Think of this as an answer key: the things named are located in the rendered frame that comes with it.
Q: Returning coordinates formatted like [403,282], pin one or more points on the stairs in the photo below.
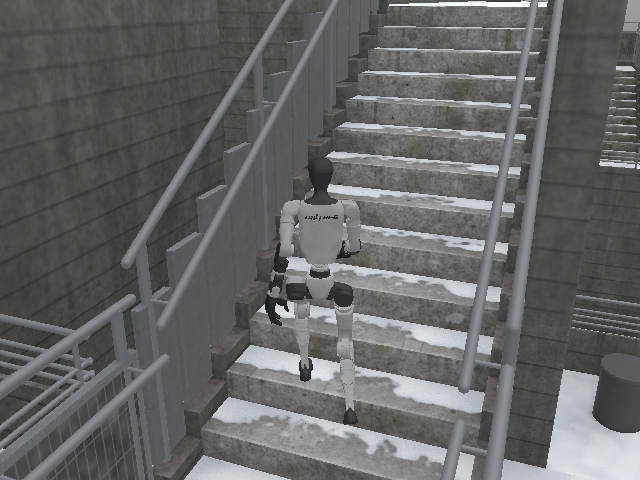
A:
[621,120]
[419,153]

